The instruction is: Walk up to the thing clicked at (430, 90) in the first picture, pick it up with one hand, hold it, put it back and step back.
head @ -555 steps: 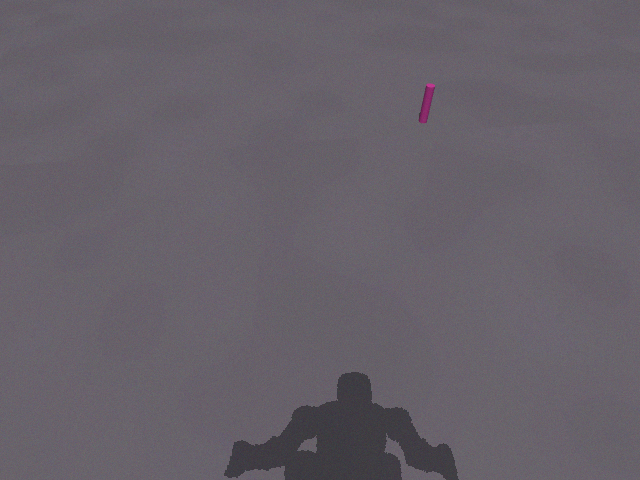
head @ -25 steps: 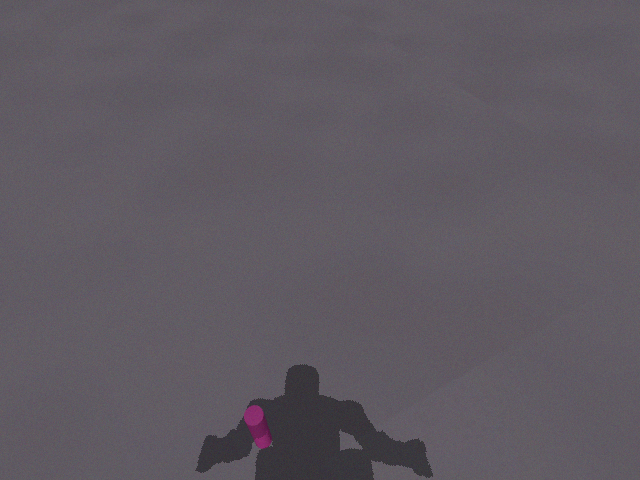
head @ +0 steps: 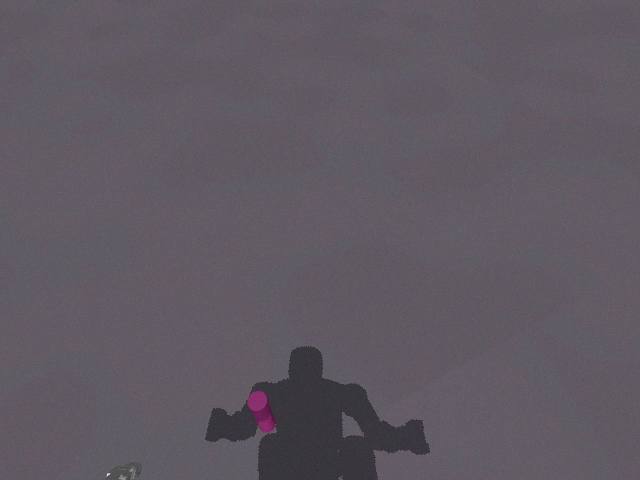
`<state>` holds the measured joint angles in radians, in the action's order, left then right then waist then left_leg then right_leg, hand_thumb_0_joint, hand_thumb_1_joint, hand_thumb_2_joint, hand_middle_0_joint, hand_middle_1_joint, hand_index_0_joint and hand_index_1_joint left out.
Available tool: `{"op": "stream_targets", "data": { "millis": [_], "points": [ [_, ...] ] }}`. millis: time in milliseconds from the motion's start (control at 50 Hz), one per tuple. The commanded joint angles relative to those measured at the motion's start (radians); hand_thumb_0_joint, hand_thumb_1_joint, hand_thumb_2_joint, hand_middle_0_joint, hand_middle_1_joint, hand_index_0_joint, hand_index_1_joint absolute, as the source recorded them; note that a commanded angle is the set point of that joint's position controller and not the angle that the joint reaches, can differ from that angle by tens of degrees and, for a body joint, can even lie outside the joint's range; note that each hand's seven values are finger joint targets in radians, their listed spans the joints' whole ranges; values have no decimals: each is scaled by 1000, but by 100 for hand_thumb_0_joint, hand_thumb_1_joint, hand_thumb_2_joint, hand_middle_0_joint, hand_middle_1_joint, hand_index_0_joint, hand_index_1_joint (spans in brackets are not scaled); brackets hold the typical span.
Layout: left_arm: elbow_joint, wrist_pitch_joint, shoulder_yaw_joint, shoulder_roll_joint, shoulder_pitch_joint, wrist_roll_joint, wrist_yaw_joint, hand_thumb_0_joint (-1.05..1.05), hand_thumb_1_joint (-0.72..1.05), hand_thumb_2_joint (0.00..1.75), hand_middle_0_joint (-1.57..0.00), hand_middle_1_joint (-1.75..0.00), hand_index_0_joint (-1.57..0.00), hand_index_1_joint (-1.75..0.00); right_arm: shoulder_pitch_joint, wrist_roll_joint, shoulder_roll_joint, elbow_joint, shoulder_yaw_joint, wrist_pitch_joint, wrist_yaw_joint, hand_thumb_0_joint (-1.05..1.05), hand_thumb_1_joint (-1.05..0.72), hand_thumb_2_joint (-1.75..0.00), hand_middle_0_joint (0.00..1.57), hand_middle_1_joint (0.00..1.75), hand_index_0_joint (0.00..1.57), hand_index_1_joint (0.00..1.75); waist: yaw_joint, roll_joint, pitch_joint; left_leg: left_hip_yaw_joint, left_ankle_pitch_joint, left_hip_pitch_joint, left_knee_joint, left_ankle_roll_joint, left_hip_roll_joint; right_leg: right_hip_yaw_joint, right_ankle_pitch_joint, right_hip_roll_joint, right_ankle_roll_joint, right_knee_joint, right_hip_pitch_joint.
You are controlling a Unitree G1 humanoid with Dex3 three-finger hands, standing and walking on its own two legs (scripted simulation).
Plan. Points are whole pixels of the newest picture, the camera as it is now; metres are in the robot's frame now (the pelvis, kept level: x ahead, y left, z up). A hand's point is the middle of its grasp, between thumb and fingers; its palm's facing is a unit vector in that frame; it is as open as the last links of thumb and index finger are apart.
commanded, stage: go down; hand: left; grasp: from the side
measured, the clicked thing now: (262, 413) +0.38 +0.19 -0.66
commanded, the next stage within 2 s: none
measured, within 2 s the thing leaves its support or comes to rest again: neither
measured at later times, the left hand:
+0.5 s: hand out of the picture +0.15 +0.27 -0.18, palm faces +0.02 -0.95 -0.31, open 16.7 cm
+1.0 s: hand out of the picture +0.15 +0.28 -0.20, palm faces +0.03 -0.96 -0.29, open 17.4 cm
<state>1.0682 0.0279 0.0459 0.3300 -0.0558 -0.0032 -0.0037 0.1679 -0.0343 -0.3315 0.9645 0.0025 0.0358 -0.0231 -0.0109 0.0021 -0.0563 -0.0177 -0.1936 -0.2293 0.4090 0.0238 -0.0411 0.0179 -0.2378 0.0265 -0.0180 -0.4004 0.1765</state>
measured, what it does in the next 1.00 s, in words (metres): lowers itself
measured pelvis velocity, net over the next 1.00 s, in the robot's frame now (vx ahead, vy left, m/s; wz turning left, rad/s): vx -0.01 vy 0.01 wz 0.00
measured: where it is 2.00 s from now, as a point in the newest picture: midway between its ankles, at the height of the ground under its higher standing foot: outside the picture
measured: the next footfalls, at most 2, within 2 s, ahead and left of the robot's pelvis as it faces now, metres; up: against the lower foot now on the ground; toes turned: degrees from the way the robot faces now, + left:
none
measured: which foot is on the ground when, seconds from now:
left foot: down 0.00-1.00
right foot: down 0.00-1.00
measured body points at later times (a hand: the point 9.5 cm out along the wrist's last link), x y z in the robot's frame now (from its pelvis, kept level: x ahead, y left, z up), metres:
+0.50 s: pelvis -0.01 +0.01 -0.05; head +0.07 +0.02 +0.39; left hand +0.14 +0.32 -0.16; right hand +0.14 -0.26 -0.15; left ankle +0.01 +0.14 -0.74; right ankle -0.02 -0.13 -0.74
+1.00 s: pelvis -0.01 +0.01 -0.09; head +0.09 +0.03 +0.35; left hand +0.14 +0.33 -0.18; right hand +0.16 -0.24 -0.17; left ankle +0.01 +0.14 -0.74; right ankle -0.02 -0.13 -0.74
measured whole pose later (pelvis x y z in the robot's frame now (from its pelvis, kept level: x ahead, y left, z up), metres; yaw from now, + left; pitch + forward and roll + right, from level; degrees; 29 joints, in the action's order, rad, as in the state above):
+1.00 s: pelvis -0.01 +0.01 -0.09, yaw +0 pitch +18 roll -3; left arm 0.33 -0.23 0.25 0.37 -0.31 0.01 0.14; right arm 0.22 0.00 -0.22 0.54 0.01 0.15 -0.08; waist -0.04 0.01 0.13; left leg 0.05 -0.52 -0.96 1.17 0.02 -0.06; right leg 0.05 -0.56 0.02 -0.03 -1.12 0.87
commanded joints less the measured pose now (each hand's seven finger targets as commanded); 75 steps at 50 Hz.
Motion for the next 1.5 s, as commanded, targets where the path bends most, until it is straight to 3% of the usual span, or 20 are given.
{"op": "stream_targets", "data": {
  "millis": [0, 40, 80, 140, 180, 340, 460, 640, 860, 960, 1060, 1140, 1160, 1260, 1300, 1340, 1360, 1420, 1440, 1480],
  "points": [
    [-115, 32, 157, 296, 228, 41, 7, 0, 34, 34, -2, -8, -2, -7, 56, -4, -126, -172, 68, 31, -22, 0, -94, -91, 20, 30, 20, 30, -13, -14, 188, -34, 82, -33, 72, -36, 37, 8, 129, -25, 27, -48, 121],
    [-46, 9, 181, 262, 53, 84, 37, 0, 20, 23, -2, -9, -2, -9, 91, 14, -117, -206, 84, 35, -14, 0, -93, -91, 20, 30, 20, 30, 7, -20, 283, -27, 151, -69, 143, -34, 47, 9, 191, -23, 27, -121, 107],
    [-113, -11, 219, 271, -12, 96, 44, 0, 12, 21, -4, -10, -4, -9, 89, 13, -106, -257, 91, 36, -12, 0, -91, -90, 20, 30, 20, 30, 47, 30, 352, -26, 201, -74, 160, -26, 60, 10, 225, -22, 31, -148, 75],
    [-201, -63, 197, 240, 64, 100, 43, 0, -4, 16, -4, -9, -4, -8, 45, 10, -94, -319, 87, 37, -14, 0, -88, -90, 20, 30, 20, 30, 27, 49, 290, -20, 122, -124, 170, -21, 54, 13, 132, -26, 33, -146, 157],
    [-193, -100, 200, 224, 16, 95, 44, 0, -15, 15, -5, -9, -5, -9, 29, 6, -93, -358, 82, 40, -12, 0, -87, -89, 20, 30, 20, 30, 13, 33, 238, -16, 62, -174, 195, -22, 47, 19, 62, -30, 35, -168, 219],
    [-476, -115, 203, 203, 13, 60, 82, 0, -51, 8, -7, -9, -6, -10, 59, 12, -79, -429, 91, 90, -18, 0, -83, -88, 20, 30, 20, 30, -18, 47, 316, 10, 12, -270, 345, -23, 23, 28, 8, -38, 32, -341, 377],
    [-639, -150, 246, 236, -119, 61, 81, 0, -55, 8, -8, -11, -7, -12, 56, 12, -75, -478, 88, 114, -39, 0, -82, -88, 20, 30, 20, 30, -9, 87, 374, 24, 19, -298, 408, -22, 16, 27, 6, -34, 32, -413, 435],
    [-746, -247, 246, 204, -228, 46, 94, 0, -59, 7, -8, -11, -8, -11, 49, 20, -60, -519, 73, 138, -71, 0, -84, -88, 20, 30, 20, 30, -30, 71, 351, 28, 9, -383, 493, -29, 16, 30, 0, -35, 25, -468, 506],
    [-867, -234, 295, 222, -302, 14, 126, 0, -56, 8, -7, -8, -6, -9, 56, 31, -47, -558, 73, 166, -75, 0, -87, -89, 20, 30, 20, 30, -18, 91, 439, 44, 73, -448, 599, -33, 12, 35, 39, -38, 26, -570, 576],
    [-856, -208, 318, 243, -251, 8, 125, 0, -53, 7, -7, -7, -6, -8, 57, 34, -52, -560, 74, 169, -71, 0, -89, -90, 20, 30, 20, 30, -34, 70, 433, 48, 58, -508, 647, -38, 11, 33, 36, -36, 22, -603, 618],
    [-681, -77, 388, 299, -37, -23, 173, 0, -50, 8, -6, -7, -5, -8, 32, 39, -69, -537, 74, 196, -60, 0, -92, -91, 20, 30, 20, 30, -47, 45, 329, 46, -182, -737, 754, -42, 12, 23, -172, -30, 30, -718, 828],
    [-643, 90, 446, 379, 83, -71, 279, 0, -61, 4, -6, -6, -6, -7, 43, 36, -95, -517, 83, 225, -54, 0, -91, -90, 20, 30, 20, 30, -31, 141, 498, 73, -252, -775, 841, -34, 9, 12, -236, -26, 39, -869, 975],
    [-658, 123, 439, 383, 109, -81, 308, 0, -61, 4, -6, -7, -6, -7, 47, 37, -103, -517, 88, 228, -53, 0, -89, -90, 20, 30, 20, 30, -28, 155, 540, 82, -269, -769, 856, -31, 6, 12, -251, -26, 40, -894, 1010],
    [-564, 211, 524, 493, 188, -108, 384, 0, -53, 10, -5, -9, -4, -10, 54, 37, -138, -473, 77, 209, -49, 0, -87, -90, 20, 30, 20, 30, 10, 211, 689, 109, -155, -765, 953, -22, 0, 32, -206, -31, 49, -1015, 1143],
    [-477, 227, 542, 477, 172, -119, 403, 0, -55, 9, -5, -9, -4, -9, 57, 37, -142, -456, 71, 199, -44, 0, -87, -90, 20, 30, 20, 30, 17, 170, 678, 115, -160, -817, 978, -24, 0, 40, -212, -35, 51, -1046, 1174],
    [-437, 237, 584, 512, 170, -131, 419, 0, -56, 11, -5, -9, -4, -10, 48, 38, -144, -451, 66, 190, -40, 0, -87, -90, 20, 30, 20, 30, 39, 161, 720, 106, -120, -842, 1017, -30, 5, 34, -181, -36, 51, -1057, 1159],
    [-411, 236, 572, 490, 155, -134, 434, 0, -56, 10, -5, -8, -4, -9, 51, 39, -143, -448, 67, 186, -39, 0, -87, -90, 20, 30, 20, 30, 36, 123, 749, 94, -65, -860, 1056, -39, 8, 30, -129, -36, 49, -1061, 1137],
    [-418, 261, 607, 560, 280, -149, 466, 0, -59, 10, -5, -9, -4, -10, 50, 42, -150, -430, 66, 178, -33, 0, -88, -90, 20, 30, 20, 30, 10, 101, 746, 80, -98, -958, 1115, -50, 13, 18, -142, -38, 44, -1082, 1146],
    [-477, 279, 644, 621, 345, -150, 472, 0, -59, 9, -5, -8, -4, -9, 54, 40, -155, -426, 67, 178, -33, 0, -88, -90, 20, 30, 20, 30, 23, 122, 788, 86, -104, -949, 1125, -48, 10, 22, -148, -38, 46, -1110, 1159],
    [-423, 301, 645, 610, 393, -162, 495, 0, -56, 8, -4, -7, -4, -7, 46, 41, -155, -412, 61, 180, -32, 0, -88, -90, 20, 30, 20, 30, -5, 103, 779, 85, -110, -981, 1172, -55, 6, 21, -151, -41, 42, -1133, 1200]
  ]
}}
